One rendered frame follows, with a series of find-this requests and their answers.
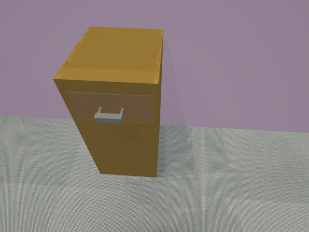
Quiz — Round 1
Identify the cabinet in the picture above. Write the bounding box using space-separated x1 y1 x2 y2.
53 27 164 177

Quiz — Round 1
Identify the drawer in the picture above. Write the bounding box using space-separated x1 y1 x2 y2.
66 91 154 123

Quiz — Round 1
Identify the handle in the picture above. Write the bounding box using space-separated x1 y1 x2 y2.
94 107 124 124

